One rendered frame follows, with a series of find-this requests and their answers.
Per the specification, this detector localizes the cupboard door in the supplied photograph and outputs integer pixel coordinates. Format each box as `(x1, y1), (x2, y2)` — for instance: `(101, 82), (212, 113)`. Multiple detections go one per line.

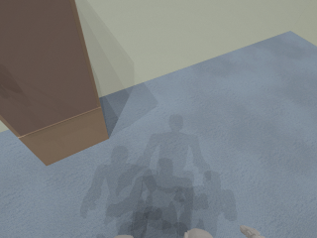
(0, 0), (98, 136)

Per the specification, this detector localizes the right robot thigh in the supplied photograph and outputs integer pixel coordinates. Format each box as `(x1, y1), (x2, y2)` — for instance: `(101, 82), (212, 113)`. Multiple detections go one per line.
(183, 228), (213, 238)

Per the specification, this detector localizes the right robot hand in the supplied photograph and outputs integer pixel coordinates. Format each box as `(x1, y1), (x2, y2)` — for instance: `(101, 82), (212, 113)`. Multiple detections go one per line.
(240, 225), (265, 238)

